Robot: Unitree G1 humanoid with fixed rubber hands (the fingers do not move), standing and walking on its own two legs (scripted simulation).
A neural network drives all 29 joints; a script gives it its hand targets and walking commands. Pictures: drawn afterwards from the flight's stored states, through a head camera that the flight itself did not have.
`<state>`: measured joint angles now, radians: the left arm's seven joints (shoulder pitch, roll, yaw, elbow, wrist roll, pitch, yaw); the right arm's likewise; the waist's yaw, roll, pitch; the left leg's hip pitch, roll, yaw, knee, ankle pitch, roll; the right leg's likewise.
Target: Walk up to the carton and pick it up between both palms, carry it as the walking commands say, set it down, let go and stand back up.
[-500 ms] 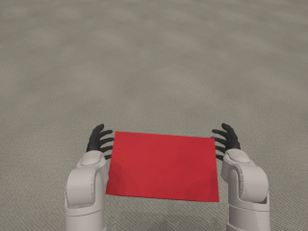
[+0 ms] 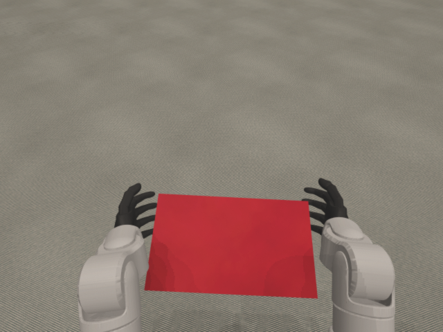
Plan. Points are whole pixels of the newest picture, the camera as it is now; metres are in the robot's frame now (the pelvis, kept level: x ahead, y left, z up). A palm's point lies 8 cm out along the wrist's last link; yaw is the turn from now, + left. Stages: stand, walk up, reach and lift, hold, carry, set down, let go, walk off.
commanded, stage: carry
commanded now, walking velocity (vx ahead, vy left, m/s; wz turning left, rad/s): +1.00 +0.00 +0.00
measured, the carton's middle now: (228, 250) +0.27 +0.01 +0.01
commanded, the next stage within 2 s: none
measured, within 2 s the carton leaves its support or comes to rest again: neither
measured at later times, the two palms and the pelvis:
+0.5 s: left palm (158, 101) +0.62 +0.17 +0.11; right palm (280, 92) +0.67 -0.14 +0.09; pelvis +0.39 -0.02 +0.01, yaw +6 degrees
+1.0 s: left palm (186, 33) +1.14 +0.15 +0.08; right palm (267, 33) +1.14 -0.17 +0.07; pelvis +0.88 -0.01 -0.02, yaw +2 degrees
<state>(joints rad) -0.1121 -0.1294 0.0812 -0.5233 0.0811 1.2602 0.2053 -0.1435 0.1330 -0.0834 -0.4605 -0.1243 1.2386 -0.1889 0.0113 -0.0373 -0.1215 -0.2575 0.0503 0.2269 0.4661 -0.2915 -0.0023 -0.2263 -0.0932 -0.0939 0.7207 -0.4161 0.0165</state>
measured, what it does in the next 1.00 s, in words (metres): walks ahead: right foot, then left foot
